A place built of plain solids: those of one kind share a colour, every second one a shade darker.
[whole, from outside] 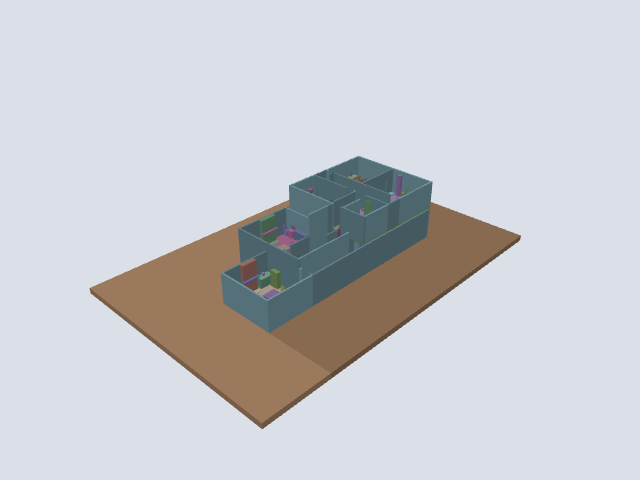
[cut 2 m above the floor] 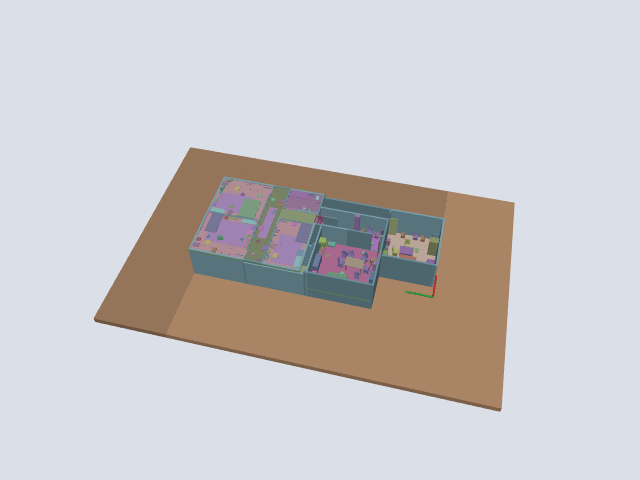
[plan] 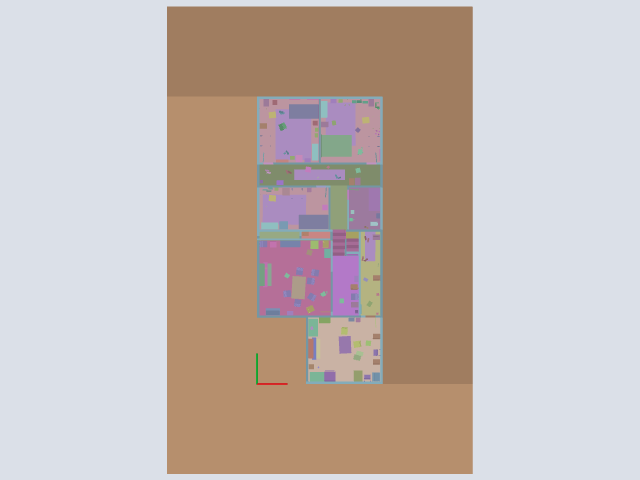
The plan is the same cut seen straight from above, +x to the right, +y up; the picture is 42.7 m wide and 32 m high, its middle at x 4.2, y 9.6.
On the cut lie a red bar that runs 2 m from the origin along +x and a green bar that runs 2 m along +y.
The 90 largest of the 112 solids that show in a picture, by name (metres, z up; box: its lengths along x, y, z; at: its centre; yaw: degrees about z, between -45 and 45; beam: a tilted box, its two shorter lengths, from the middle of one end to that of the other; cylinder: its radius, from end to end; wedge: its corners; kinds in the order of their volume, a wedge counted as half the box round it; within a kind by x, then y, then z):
{
 "under_1": {"box": [6.0, 14.76, 0.5], "at": [-3.0, 11.79, -0.33]},
 "under_2": {"box": [9.26, 4.41, 0.5], "at": [-1.37, 2.21, -0.33]},
 "under_3": {"box": [20.38, 6.0, 0.5], "at": [4.19, -3.0, -0.33]},
 "under_4": {"box": [20.38, 6.0, 0.5], "at": [4.19, 22.17, -0.33]},
 "under_5": {"box": [6.0, 19.17, 0.5], "at": [11.38, 9.58, -0.33]},
 "wall_1": {"box": [0.16, 5.01, 4.49], "at": [0.08, 7.07, 1.2]},
 "wall_2": {"box": [0.16, 0.16, 4.49], "at": [0.08, 9.79, 1.2]},
 "wall_3": {"box": [0.16, 2.8, 2.34], "at": [0.08, 11.71, 4.16]},
 "wall_4": {"box": [0.16, 4.77, 3.74], "at": [0.08, 12.25, 0.82]},
 "wall_5": {"box": [0.16, 1.4, 2.34], "at": [0.08, 13.94, 4.16]},
 "wall_6": {"box": [0.16, 4.24, 6.38], "at": [0.08, 16.89, 2.14]},
 "wall_7": {"box": [3.42, 0.031, 4.49], "at": [1.71, 4.42, 1.2]},
 "wall_8": {"box": [3.95, 0.13, 2.34], "at": [1.98, 13.17, 4.16]},
 "wall_9": {"box": [4.89, 0.13, 2.41], "at": [2.44, 9.64, 2.23]},
 "wall_10": {"box": [5.05, 0.16, 2.34], "at": [2.52, 10.23, 4.16]},
 "wall_11": {"box": [0.13, 1.82, 3.74], "at": [2.9, 10.78, 0.82]},
 "wall_12": {"box": [0.16, 4.25, 3.74], "at": [3.34, 2.29, 0.82]},
 "wall_13": {"box": [6.94, 0.13, 4.49], "at": [3.47, 4.5, 1.2]},
 "wall_14": {"box": [6.22, 0.13, 2.34], "at": [4.19, 14.7, 4.16]},
 "wall_15": {"box": [0.13, 4.24, 2.34], "at": [4.19, 16.89, 4.16]},
 "wall_16": {"box": [8.38, 0.16, 6.38], "at": [4.19, 19.09, 2.14]},
 "wall_17": {"box": [0.13, 2.8, 2.34], "at": [4.83, 11.71, 4.16]},
 "wall_18": {"box": [0.16, 0.57, 2.34], "at": [4.97, 9.86, 4.16]},
 "wall_19": {"box": [0.13, 2.01, 2.41], "at": [4.99, 6.49, 2.23]},
 "wall_20": {"box": [0.13, 2.09, 4.3], "at": [4.99, 8.53, 3.18]},
 "wall_21": {"box": [0.13, 0.76, 4.04], "at": [4.99, 10.09, 0.97]},
 "wall_22": {"box": [5.12, 0.16, 3.74], "at": [5.82, 0.08, 0.82]},
 "wall_23": {"box": [0.11, 1.16, 2.41], "at": [5.92, 9.13, 2.23]},
 "wall_24": {"box": [0.13, 1.98, 2.34], "at": [6.08, 11.3, 4.16]},
 "wall_25": {"box": [0.13, 5.58, 2.41], "at": [6.84, 7.36, 2.23]},
 "wall_26": {"box": [0.13, 0.62, 1.96], "at": [6.84, 10.46, 2.01]},
 "wall_27": {"box": [0.29, 0.13, 3.74], "at": [7.08, 4.5, 0.82]},
 "wall_28": {"box": [2.52, 0.16, 2.34], "at": [7.12, 10.23, 4.16]},
 "wall_29": {"box": [2.37, 0.13, 2.34], "at": [7.2, 13.17, 4.16]},
 "wall_30": {"box": [0.48, 0.13, 3.74], "at": [8.14, 4.5, 0.82]},
 "wall_31": {"box": [0.16, 4.28, 3.74], "at": [8.3, 2.3, 0.82]},
 "wall_32": {"box": [0.16, 2.8, 2.34], "at": [8.3, 11.71, 4.16]},
 "wall_33": {"box": [0.16, 14.44, 3.74], "at": [8.3, 11.79, 0.82]},
 "wall_34": {"box": [0.16, 1.4, 2.34], "at": [8.3, 13.94, 4.16]},
 "wall_35": {"box": [0.16, 4.24, 2.34], "at": [8.3, 16.89, 4.16]},
 "floor_best_room_1": {"box": [6.62, 4.24, 1.5], "at": [3.47, 16.89, -0.75]},
 "floor_kitchen_1": {"box": [4.8, 4.28, 1.5], "at": [5.82, 2.3, -0.75]},
 "floor_hall_1": {"box": [1.31, 14.44, 1.5], "at": [7.57, 11.79, -0.75]},
 "floor_back_room_1": {"box": [2.68, 2.11, 1.5], "at": [1.5, 10.76, -0.75]},
 "upper_floor_1": {"box": [3.97, 4.24, 0.16], "at": [2.14, 16.89, 2.91]},
 "upper_floor_2": {"box": [4.61, 2.8, 0.16], "at": [2.46, 11.71, 2.91]},
 "upper_floor_3": {"box": [3.97, 4.24, 0.16], "at": [6.24, 16.89, 2.91]},
 "floor_wc_1": {"box": [1.95, 1.98, 1.5], "at": [3.94, 10.7, -0.75]},
 "floor_portaal_1": {"box": [1.73, 1.98, 1.5], "at": [5.92, 10.7, -0.75]},
 "upper_floor_opkamer_1": {"box": [4.76, 5.01, 0.16], "at": [2.54, 7.07, 0.95]},
 "upper_floor_attic_landing_1": {"box": [8.06, 1.4, 0.16], "at": [4.19, 13.94, 2.91]},
 "upper_floor_attic_landing_2": {"box": [1.11, 2.93, 0.16], "at": [5.46, 11.77, 2.91]},
 "stair_1": {"box": [0.81, 1.76, 0.38], "at": [5.45, 9.43, 1.06]},
 "stair_2": {"box": [0.81, 0.88, 1.25], "at": [5.45, 9.87, 1.49]},
 "stair_3": {"box": [0.81, 0.22, 1.9], "at": [5.45, 10.2, 1.82]},
 "stair_4": {"box": [0.81, 0.22, 1.12], "at": [6.38, 8.94, 0.26]},
 "stair_5": {"box": [0.81, 0.88, 0.51], "at": [6.38, 9.27, -0.05]},
 "rug_1": {"box": [2.9, 2.0, 0.08], "at": [1.82, 11.62, 2.96], "yaw": -0.2},
 "rug_2": {"box": [2.4, 3.4, 0.08], "at": [2.42, 16.62, 2.96]},
 "rug_3": {"box": [3.4, 0.7, 0.08], "at": [4.17, 13.95, 2.96]},
 "rug_4": {"box": [2.0, 2.9, 0.08], "at": [5.58, 17.32, 2.96], "yaw": 0.1},
 "rug_5": {"box": [0.7, 4.2, 0.08], "at": [7.55, 10.28, -0.03], "yaw": -0.2},
 "child_bed_1": {"box": [1.96, 0.96, 0.48], "at": [3.12, 18.17, 3.23]},
 "child_bed_2": {"box": [1.96, 0.96, 0.48], "at": [3.76, 10.81, 3.23]},
 "double_bed_1": {"box": [2.01, 1.45, 0.6], "at": [5.32, 15.87, 3.29]},
 "fixture_breast_opkamer_1": {"box": [0.36, 1.5, 2.46], "at": [0.34, 7.28, 2.21]},
 "fixture_breast_kitchen_1": {"box": [0.34, 1.32, 2.74], "at": [3.59, 2.36, 1.32]},
 "upper_floor_landing_1": {"box": [1.73, 3.98, 0.16], "at": [5.92, 6.56, 0.95]},
 "upper_floor_bathroom_1": {"box": [2.08, 2.8, 0.16], "at": [7.18, 11.71, 2.91]},
 "fridge_flat_1": {"box": [0.6, 0.73, 1.66], "at": [6.74, 0.54, 0.83]},
 "tall_cupboard_1": {"box": [0.92, 0.3, 0.99], "at": [1.06, 4.75, 2.41]},
 "tall_cupboard_2": {"box": [0.96, 0.47, 0.89], "at": [1.06, 4.82, 1.47]},
 "counter_run_1": {"box": [0.61, 1.18, 0.78], "at": [3.73, 3.76, 0.49]},
 "bathtub_1": {"box": [0.76, 1.52, 0.41], "at": [7.83, 12.29, 3.2]},
 "billy_1": {"box": [0.42, 0.28, 2.02], "at": [5.1, 18.86, 4.0]},
 "billy_2": {"box": [0.28, 0.42, 2.02], "at": [6.63, 7.01, 2.04]},
 "range_cooker_1": {"box": [0.76, 0.65, 0.94], "at": [4.86, 0.49, 0.47]},
 "wall_foot_1": {"box": [0.16, 5.01, 0.17], "at": [0.08, 7.07, 0.95]},
 "wall_foot_2": {"box": [0.16, 2.8, 0.17], "at": [0.08, 11.71, 2.92]},
 "wall_foot_3": {"box": [0.16, 4.24, 0.17], "at": [0.08, 16.89, 2.92]},
 "wall_foot_4": {"box": [0.16, 4.24, 0.17], "at": [8.3, 16.89, 2.92]},
 "flat_shelf_1": {"box": [0.76, 0.39, 1.46], "at": [4.52, 4.24, 0.73]},
 "sideboard_1": {"box": [1.35, 0.45, 0.71], "at": [2.23, 9.34, 1.53]},
 "chair_bentwood_1": {"box": [0.47, 0.41, 0.43], "at": [1.03, 12.38, 3.2], "yaw": -4.8},
 "chair_bentwood_2": {"box": [0.47, 0.41, 0.43], "at": [1.03, 17.94, 3.2], "yaw": 6.2},
 "chair_bentwood_3": {"box": [0.47, 0.41, 0.43], "at": [7.25, 17.58, 3.2], "yaw": 4.5},
 "stacking_chair_1": {"box": [0.44, 0.42, 0.67], "at": [1.08, 9.31, 1.36]},
 "hamper_1": {"box": [0.48, 0.32, 0.58], "at": [1.53, 13.42, 3.28]},
 "floor_lamp_1": {"box": [0.54, 0.54, 0.27], "at": [3.83, 9.28, 2.4]},
 "leaf_kitchen_door_1": {"box": [0.05, 0.67, 2.06], "at": [7.91, 4.11, 1.03], "yaw": 2.0}
}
